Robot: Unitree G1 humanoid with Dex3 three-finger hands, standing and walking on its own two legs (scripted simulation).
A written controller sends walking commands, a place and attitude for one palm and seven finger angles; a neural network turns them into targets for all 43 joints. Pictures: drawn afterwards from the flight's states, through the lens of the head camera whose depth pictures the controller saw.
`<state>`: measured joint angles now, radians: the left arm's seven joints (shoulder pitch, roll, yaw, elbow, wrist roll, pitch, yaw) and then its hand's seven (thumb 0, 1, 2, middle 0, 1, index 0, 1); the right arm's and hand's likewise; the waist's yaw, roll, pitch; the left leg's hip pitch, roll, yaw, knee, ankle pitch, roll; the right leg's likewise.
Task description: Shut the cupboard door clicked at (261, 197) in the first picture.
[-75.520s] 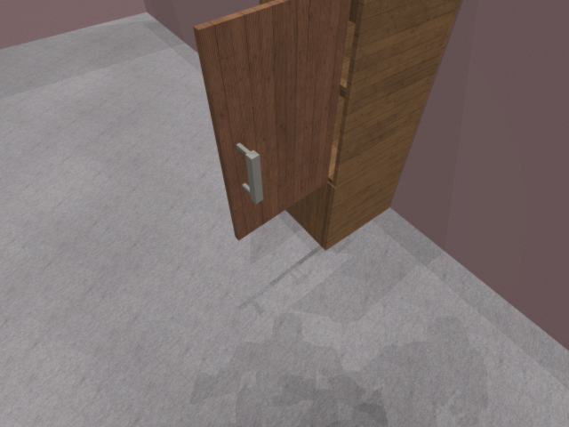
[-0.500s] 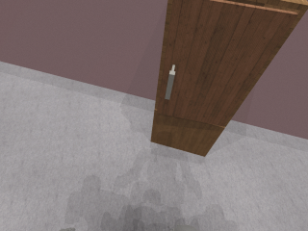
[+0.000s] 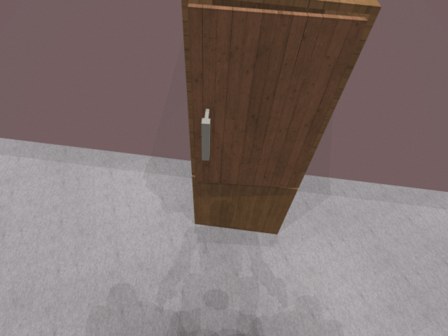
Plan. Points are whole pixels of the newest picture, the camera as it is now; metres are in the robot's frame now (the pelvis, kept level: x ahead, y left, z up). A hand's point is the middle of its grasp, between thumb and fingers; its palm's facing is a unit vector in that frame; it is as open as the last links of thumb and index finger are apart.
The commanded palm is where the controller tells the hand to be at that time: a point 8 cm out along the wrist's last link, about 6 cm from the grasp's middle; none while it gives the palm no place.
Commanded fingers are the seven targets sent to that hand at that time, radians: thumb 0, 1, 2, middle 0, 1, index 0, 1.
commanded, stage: take the last steps up to it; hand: left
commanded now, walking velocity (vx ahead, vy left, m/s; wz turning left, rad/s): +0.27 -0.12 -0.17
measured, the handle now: (206, 135) +0.64 +0.08 -0.07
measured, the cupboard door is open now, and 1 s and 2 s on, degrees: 4 4 4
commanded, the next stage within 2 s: come to a stop and stand still in 0.36 s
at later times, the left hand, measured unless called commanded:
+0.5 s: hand (188, 289) +0.24 +0.08 -0.16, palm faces -0.08 -0.98 -0.19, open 7.3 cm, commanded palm none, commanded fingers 0.00 0.90 0.90 -0.20 -0.30 -0.20 -0.30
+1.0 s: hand (190, 294) +0.23 +0.08 -0.15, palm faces +0.00 -0.95 -0.30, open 7.3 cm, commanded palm none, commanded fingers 0.00 0.90 0.90 -0.20 -0.30 -0.20 -0.30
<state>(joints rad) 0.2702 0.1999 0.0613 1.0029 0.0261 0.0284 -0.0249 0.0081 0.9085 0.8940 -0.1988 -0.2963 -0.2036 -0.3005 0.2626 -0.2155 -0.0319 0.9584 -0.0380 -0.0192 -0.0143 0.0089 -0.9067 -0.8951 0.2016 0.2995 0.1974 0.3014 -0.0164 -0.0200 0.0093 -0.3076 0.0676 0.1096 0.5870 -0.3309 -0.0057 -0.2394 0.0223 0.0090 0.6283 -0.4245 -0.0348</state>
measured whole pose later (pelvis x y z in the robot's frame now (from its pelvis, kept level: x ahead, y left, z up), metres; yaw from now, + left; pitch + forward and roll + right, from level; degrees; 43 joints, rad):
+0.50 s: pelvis +0.15 -0.09 +0.01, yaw -3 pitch +1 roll -1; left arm 0.15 0.16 0.04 1.01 0.03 -0.03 0.00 0.00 0.92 0.89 -0.20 -0.30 -0.20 -0.30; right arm 0.29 -0.20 -0.04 1.06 -0.02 0.01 -0.02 0.01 -0.91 -0.90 0.20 0.30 0.20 0.30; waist -0.04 0.02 0.08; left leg -0.40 0.10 0.08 1.02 -0.48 -0.02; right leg -0.29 -0.01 -0.12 0.50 -0.22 -0.03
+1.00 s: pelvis +0.19 -0.13 +0.01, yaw -2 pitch +0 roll +1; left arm 0.23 0.20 0.04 0.99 0.04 0.01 0.03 0.01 0.91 0.89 -0.20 -0.30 -0.20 -0.30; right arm 0.08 -0.23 -0.06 0.97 -0.01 0.07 -0.03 0.01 -0.91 -0.89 0.20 0.30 0.20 0.30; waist 0.03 0.03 0.10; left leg -0.38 0.00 0.01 0.89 -0.50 -0.02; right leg -0.23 -0.01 -0.04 0.56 -0.33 -0.04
